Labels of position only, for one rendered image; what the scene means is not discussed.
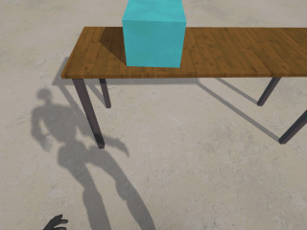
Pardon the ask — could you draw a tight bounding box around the table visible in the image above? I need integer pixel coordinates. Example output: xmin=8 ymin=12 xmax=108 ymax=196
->
xmin=60 ymin=26 xmax=307 ymax=149

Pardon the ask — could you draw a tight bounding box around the left robot hand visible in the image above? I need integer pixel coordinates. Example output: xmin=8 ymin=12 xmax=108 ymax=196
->
xmin=43 ymin=215 xmax=68 ymax=230

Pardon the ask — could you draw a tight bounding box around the carton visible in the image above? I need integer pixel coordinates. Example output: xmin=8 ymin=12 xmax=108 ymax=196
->
xmin=122 ymin=0 xmax=187 ymax=68

